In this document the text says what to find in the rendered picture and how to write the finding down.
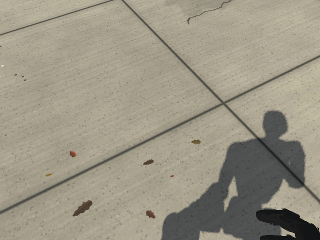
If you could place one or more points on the robot right hand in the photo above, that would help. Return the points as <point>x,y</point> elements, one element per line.
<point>289,221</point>

